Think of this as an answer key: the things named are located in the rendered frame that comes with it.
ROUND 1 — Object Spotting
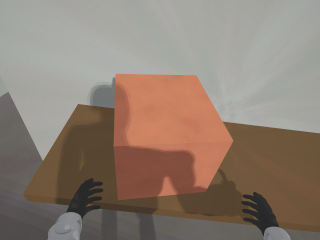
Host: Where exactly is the robot right hand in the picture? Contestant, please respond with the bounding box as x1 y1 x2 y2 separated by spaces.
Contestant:
241 192 279 236

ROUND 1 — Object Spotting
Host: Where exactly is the left robot forearm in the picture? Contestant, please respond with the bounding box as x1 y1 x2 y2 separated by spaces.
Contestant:
47 212 82 240

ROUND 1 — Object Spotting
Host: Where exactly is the right robot forearm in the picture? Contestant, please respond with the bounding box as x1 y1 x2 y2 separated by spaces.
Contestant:
263 226 291 240

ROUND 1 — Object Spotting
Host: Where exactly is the table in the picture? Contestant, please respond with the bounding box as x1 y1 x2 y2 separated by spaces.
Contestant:
23 104 320 233

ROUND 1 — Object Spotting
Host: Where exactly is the robot left hand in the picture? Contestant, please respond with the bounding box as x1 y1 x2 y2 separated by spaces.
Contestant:
66 178 104 219

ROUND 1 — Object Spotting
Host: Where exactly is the carton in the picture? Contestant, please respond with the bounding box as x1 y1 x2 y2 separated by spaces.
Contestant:
113 74 233 200

